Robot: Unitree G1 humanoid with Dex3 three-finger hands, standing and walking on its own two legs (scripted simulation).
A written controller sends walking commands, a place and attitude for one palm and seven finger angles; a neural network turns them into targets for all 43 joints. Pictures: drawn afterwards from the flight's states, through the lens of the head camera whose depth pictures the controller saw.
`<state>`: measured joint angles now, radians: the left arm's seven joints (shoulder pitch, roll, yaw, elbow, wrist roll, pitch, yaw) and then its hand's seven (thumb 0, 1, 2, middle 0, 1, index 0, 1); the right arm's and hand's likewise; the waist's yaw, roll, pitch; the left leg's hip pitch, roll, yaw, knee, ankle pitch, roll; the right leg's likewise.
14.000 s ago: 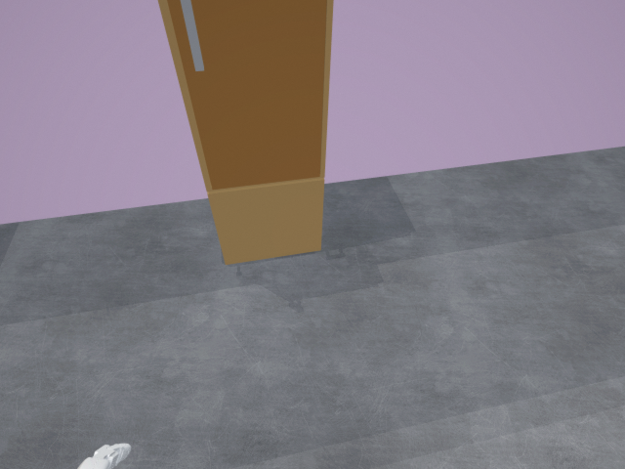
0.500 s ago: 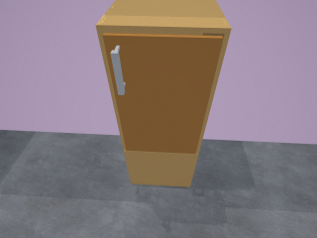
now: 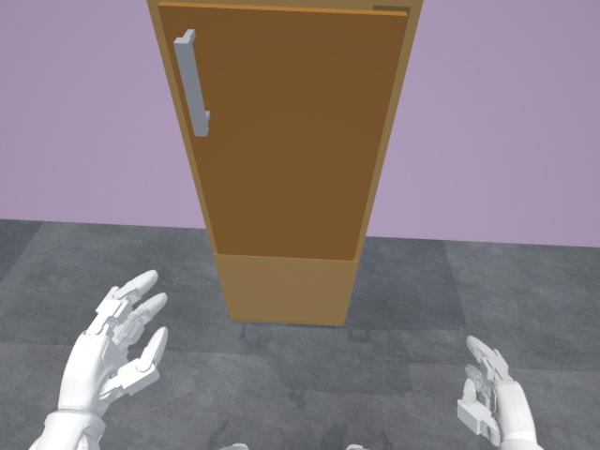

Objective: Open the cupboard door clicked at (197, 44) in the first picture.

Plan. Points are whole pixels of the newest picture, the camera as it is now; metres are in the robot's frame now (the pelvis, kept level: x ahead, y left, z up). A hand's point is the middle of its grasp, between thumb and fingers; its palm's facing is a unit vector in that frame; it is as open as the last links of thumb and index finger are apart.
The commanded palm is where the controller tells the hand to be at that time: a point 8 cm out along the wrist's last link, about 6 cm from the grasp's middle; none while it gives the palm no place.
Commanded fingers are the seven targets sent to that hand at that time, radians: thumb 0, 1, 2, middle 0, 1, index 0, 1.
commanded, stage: raise the hand with hooked fingers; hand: left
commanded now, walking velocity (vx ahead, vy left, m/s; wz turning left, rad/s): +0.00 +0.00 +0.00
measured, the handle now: (196, 85) +0.61 +0.20 +0.19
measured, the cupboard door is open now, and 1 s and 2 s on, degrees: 0 0 0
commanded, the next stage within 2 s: move the hooked fingers beside the handle in 1.74 s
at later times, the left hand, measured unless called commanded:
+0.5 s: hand (92, 298) +0.27 +0.26 +0.09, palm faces +0.02 -1.00 -0.05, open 11.2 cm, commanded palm +0.23 +0.31 +0.10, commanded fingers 0.00 -0.13 0.46 -0.27 -0.96 -0.27 -0.96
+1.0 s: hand (36, 231) +0.31 +0.31 +0.17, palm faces +0.06 -1.00 -0.06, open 13.8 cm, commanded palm +0.28 +0.35 +0.18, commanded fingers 0.00 -0.50 0.30 -0.30 -1.20 -0.30 -1.20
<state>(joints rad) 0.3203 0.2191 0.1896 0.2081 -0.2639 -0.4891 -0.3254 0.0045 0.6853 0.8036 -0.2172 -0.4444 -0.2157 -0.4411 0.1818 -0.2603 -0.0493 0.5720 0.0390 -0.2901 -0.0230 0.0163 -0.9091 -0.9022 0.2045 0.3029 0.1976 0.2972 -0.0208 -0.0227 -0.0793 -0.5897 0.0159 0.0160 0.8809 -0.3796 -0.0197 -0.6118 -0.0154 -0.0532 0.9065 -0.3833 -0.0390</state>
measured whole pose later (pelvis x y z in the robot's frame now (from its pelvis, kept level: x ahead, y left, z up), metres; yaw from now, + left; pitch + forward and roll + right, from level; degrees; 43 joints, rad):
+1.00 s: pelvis +0.05 +0.04 +0.03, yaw +1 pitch +1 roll -2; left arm 0.03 0.42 0.41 0.09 -0.35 0.03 -0.42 -0.01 -0.45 0.33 -0.30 -1.16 -0.30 -1.16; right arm 0.24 -0.25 0.07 0.57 0.07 -0.22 -0.10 0.02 -0.90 -0.90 0.21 0.30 0.20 0.30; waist 0.04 0.04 -0.06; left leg -0.33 -0.01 0.00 0.67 -0.36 0.03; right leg -0.30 -0.03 -0.07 0.60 -0.32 0.02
